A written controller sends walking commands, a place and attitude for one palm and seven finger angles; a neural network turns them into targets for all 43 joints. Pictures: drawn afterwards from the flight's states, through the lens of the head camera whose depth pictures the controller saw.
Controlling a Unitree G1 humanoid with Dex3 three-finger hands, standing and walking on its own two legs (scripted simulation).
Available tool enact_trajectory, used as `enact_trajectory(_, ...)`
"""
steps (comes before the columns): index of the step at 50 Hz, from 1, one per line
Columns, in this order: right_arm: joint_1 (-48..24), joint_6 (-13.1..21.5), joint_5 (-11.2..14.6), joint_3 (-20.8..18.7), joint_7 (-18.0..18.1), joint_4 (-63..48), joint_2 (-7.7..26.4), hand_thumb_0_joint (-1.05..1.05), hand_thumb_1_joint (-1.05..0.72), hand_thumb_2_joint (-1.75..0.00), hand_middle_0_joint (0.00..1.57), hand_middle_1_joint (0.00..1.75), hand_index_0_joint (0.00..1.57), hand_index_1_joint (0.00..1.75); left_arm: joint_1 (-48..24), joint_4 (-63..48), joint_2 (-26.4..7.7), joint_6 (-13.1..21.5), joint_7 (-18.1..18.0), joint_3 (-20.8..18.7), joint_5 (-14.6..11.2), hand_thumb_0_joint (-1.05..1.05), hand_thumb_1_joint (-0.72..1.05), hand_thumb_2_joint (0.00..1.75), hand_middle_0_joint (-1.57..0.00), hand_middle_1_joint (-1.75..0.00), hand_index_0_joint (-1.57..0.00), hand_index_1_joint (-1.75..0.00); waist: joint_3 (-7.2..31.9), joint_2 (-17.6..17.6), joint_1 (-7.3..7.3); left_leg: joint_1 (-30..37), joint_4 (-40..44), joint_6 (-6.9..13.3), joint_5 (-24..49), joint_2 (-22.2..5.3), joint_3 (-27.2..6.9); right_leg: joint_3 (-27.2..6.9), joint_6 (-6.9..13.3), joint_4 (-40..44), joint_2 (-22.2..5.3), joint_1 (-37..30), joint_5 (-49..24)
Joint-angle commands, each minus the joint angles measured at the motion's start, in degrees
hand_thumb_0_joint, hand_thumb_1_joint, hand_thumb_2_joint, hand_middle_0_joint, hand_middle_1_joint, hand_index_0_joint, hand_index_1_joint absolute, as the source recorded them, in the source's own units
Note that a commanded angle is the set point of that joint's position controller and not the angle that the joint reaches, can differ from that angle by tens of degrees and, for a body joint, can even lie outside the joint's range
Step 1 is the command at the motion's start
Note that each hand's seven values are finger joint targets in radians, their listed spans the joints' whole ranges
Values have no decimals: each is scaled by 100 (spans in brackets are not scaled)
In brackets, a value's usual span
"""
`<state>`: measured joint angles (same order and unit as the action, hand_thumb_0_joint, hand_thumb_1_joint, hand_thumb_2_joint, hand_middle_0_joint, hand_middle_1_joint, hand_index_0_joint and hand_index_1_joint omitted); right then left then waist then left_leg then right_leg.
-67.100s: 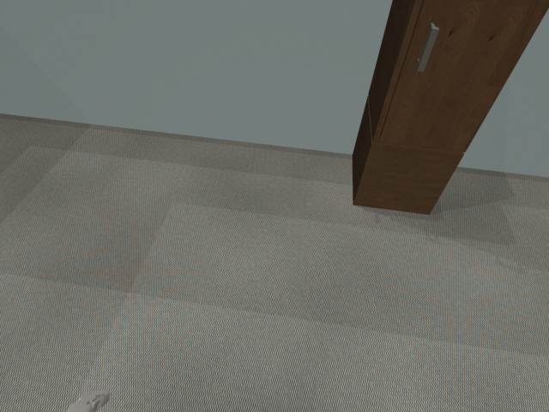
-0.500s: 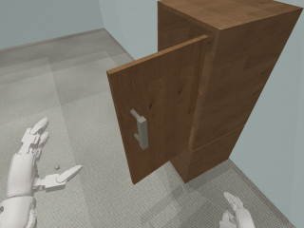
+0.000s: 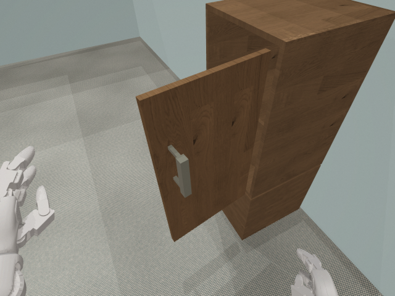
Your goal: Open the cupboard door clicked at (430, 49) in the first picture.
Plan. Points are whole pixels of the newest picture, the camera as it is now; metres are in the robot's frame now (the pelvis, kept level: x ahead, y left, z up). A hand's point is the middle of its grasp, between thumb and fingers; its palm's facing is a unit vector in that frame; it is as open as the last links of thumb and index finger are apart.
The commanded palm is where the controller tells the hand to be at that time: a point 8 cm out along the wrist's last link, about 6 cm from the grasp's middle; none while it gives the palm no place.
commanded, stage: draw the hand back to the body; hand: left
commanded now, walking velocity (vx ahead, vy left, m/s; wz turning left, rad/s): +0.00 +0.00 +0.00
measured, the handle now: (179, 171) +0.38 +0.10 +0.04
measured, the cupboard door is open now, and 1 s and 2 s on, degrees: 98 98 98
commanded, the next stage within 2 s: step back with the hand held close in 0.16 s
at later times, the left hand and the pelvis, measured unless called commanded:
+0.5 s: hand (56, 213) +0.19 +0.25 +0.15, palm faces +0.35 -0.79 -0.50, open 7.4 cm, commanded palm +0.13 +0.30 +0.17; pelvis -0.01 +0.00 +0.00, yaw -1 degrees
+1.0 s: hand out of the picture +0.09 +0.29 +0.15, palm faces +0.43 -0.74 -0.52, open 7.4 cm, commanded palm +0.02 +0.33 +0.17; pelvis -0.10 +0.02 -0.02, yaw +3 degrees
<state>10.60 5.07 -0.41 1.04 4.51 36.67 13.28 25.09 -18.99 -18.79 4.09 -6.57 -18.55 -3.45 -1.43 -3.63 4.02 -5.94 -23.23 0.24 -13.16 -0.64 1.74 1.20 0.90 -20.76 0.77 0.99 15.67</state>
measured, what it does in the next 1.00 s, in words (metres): shifts its weight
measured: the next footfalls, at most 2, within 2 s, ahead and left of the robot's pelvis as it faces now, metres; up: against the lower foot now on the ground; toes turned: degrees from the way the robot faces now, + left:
left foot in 1.20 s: -0.05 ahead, +0.12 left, +0.00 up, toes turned +3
right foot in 1.58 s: -0.29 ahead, -0.10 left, +0.00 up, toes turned -5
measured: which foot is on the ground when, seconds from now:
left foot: down 0.00-1.00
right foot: down 0.00-1.00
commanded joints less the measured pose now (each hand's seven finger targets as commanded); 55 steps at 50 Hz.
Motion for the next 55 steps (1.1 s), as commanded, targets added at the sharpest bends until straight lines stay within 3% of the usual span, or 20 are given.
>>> enact_trajectory(1,-766,354,16,-209,74,-893,539,0,-90,-90,20,30,20,30,-634,-1320,-1213,438,-81,-718,-4,0,90,90,-20,-30,-20,-30,516,-13,-10,517,197,126,1386,-28,-10,-42,-34,388,-62,473,-1505)
enact_trajectory(9,-751,406,9,-207,77,-819,513,0,-90,-90,20,30,20,30,-504,-1250,-1131,449,-85,-683,-19,0,90,90,-20,-30,-20,-30,370,-74,-35,534,189,113,1392,-29,34,-38,-53,462,-49,545,-1543)
enact_trajectory(13,-752,382,11,-234,82,-817,529,0,-90,-90,20,30,20,30,-452,-1051,-1125,459,-56,-705,-45,0,90,90,-20,-30,-20,-30,324,225,-19,510,204,148,1330,-36,43,-65,-78,511,-46,558,-1514)
enact_trajectory(14,-824,451,14,-227,65,-941,522,0,-90,-90,20,30,20,30,-801,-1964,-1286,583,-60,-740,-44,0,90,90,-20,-30,-20,-30,665,12,19,615,157,159,1435,-4,14,-110,-73,467,-75,400,-1679)
enact_trajectory(15,-731,332,94,-119,49,-1124,526,0,-90,-90,20,30,20,30,-1610,-2089,-2308,848,-146,-1710,52,0,90,90,-20,-30,-20,-30,-45,-226,-234,202,-47,188,997,-40,-69,-528,-53,784,-312,1054,-1964)
enact_trajectory(16,-786,235,24,-217,52,-939,550,0,-90,-90,20,30,20,30,-586,-1470,-1621,851,-50,-1225,8,0,90,90,-20,-30,-20,-30,79,361,-251,44,-239,209,976,-64,-148,-556,-65,731,-450,1078,-2171)
enact_trajectory(17,-782,151,22,-257,24,-988,575,0,-90,-90,20,30,20,30,13,-1246,-1403,753,-6,-1025,19,0,90,90,-20,-30,-20,-30,132,582,-244,67,-323,211,1028,-63,-95,-582,-89,688,-506,1131,-2444)
enact_trajectory(19,-718,2,51,-305,-4,-1078,622,0,-90,-90,20,30,20,30,308,-1259,-1188,692,29,-839,22,0,90,90,-20,-30,-20,-30,429,573,-290,57,-384,190,1343,-107,-15,-453,-149,456,-547,974,-2950)
enact_trajectory(22,-675,-143,82,-357,16,-1161,648,0,-90,-90,20,30,20,30,548,-1382,-1221,677,0,-869,11,0,90,90,-20,-30,-20,-30,849,204,-321,187,-339,158,1917,-222,30,-357,-175,220,-509,910,-3098)
enact_trajectory(26,-687,-285,114,-388,79,-1306,608,0,-90,-90,20,30,20,30,601,-1789,-1539,680,-78,-1164,-3,0,90,90,-20,-30,-20,-30,1248,406,-308,237,-323,152,2590,-327,-26,-228,-185,-88,-400,730,-3318)
enact_trajectory(31,-675,-307,119,-399,130,-1444,598,0,-90,-90,20,30,20,30,628,-2248,-1700,712,-178,-1292,6,0,90,90,-20,-30,-20,-30,1261,29,-292,7,-249,150,2594,-394,-90,-224,-183,-300,-292,776,-2897)
enact_trajectory(35,-624,-252,97,-406,111,-1445,657,0,-90,-90,20,30,20,30,724,-2192,-1607,772,-216,-1244,19,0,90,90,-20,-30,-20,-30,977,-250,-303,-547,6,164,1610,-445,-238,-227,-176,-270,-201,863,-1867)
enact_trajectory(43,-528,9,86,-397,78,-1486,777,0,-90,-90,20,30,20,30,611,-2005,-1430,1057,-272,-1311,187,0,90,90,-20,-30,-20,-30,330,-486,-347,-3009,1045,452,-2179,-854,-917,-200,-200,-1071,145,15,-274)
enact_trajectory(45,-552,106,74,-409,89,-1481,809,0,-90,-90,20,30,20,30,418,-2110,-1440,1116,-266,-1338,252,0,90,90,-20,-30,-20,-30,361,-768,-321,-3506,1252,548,-2734,-1009,-1069,-127,-233,-1522,268,-331,-255)
enact_trajectory(48,-486,239,55,-427,69,-1431,761,0,-90,-90,20,30,20,30,378,-2184,-1445,1170,-264,-1397,294,0,90,90,-20,-30,-20,-30,469,-672,-310,-3744,1152,627,-2873,-1104,-1140,-163,-201,-1849,329,-478,-261)
enact_trajectory(50,-432,308,47,-449,52,-1399,726,0,-90,-90,20,30,20,30,409,-2301,-1581,1215,-265,-1478,260,0,90,90,-20,-30,-20,-30,522,-184,-338,-3154,507,470,-2415,-742,-787,-542,-65,-1159,161,173,-74)
enact_trajectory(51,-368,339,55,-444,35,-1371,633,0,-90,-90,20,30,20,30,498,-2341,-1536,1225,-267,-1407,216,0,90,90,-20,-30,-20,-30,548,246,-381,-2526,-119,297,-2014,-369,-470,-991,83,-499,-124,916,237)
enact_trajectory(53,-176,343,55,-483,-20,-1114,561,0,-90,-90,20,30,20,30,410,-2464,-1559,1232,-319,-1289,168,0,90,90,-20,-30,-20,-30,637,1251,-443,-834,-2207,-69,-1050,191,-56,-2092,595,799,-1166,2947,1149)
enact_trajectory(54,-202,319,11,-464,-32,-986,509,0,-90,-90,20,30,20,30,233,-2477,-1521,1216,-350,-1169,197,0,90,90,-20,-30,-20,-30,588,1418,-448,-601,-2937,-92,-981,230,-99,-2205,760,939,-1505,3298,873)
enact_trajectory(55,-235,312,-34,-464,-22,-924,486,0,-90,-90,20,30,20,30,76,-2462,-1542,1213,-382,-1188,215,0,90,90,-20,-30,-20,-30,630,1475,-457,-643,-3195,-82,-1034,220,-152,-2097,810,859,-1563,3254,219)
